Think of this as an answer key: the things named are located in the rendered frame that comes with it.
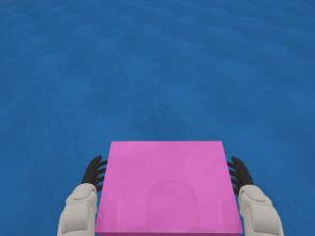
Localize right robot hand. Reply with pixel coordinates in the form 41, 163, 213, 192
226, 156, 254, 197

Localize left robot hand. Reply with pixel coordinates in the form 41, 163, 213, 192
81, 155, 108, 192

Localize right robot forearm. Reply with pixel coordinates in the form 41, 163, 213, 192
238, 185, 284, 236

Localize carton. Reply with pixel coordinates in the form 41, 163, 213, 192
94, 141, 243, 236

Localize left robot forearm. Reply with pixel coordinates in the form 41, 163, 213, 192
57, 183, 97, 236

